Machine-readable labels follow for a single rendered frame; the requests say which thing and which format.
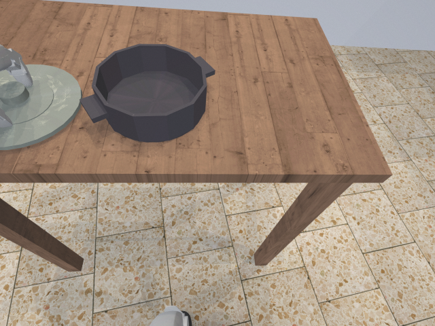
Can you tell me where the lid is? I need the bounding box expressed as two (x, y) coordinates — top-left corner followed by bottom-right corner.
(0, 65), (82, 150)

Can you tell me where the robot left hand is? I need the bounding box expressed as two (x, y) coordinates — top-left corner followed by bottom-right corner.
(0, 44), (33, 128)

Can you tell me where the left robot shin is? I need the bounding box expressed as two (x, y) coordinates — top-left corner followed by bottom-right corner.
(164, 306), (183, 313)

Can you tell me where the left robot thigh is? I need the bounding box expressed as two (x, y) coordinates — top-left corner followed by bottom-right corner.
(150, 311), (189, 326)

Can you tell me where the knob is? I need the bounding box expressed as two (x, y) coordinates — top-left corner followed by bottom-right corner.
(0, 81), (29, 105)

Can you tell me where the table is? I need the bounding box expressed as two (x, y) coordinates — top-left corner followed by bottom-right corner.
(0, 0), (392, 272)

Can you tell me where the pot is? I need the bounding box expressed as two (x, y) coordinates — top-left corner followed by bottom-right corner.
(80, 44), (215, 143)

